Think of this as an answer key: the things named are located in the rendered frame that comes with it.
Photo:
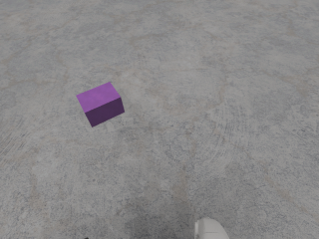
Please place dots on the carton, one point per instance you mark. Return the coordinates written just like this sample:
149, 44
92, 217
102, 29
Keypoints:
101, 103

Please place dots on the right robot thigh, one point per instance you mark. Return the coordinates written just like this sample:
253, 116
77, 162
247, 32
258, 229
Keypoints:
207, 228

